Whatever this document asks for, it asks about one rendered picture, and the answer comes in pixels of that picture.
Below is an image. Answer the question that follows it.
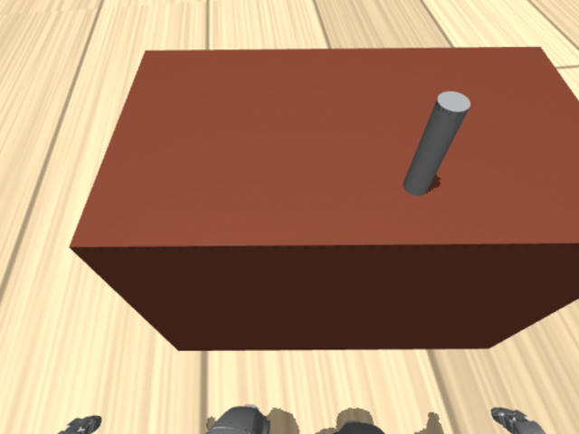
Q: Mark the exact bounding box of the left robot hand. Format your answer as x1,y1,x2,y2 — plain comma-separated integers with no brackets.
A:
58,415,101,434

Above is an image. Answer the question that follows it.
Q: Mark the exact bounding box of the can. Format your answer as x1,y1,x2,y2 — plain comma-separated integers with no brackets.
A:
403,91,470,196

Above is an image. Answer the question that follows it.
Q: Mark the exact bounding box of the right robot hand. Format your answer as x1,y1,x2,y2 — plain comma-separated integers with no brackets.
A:
491,408,546,434

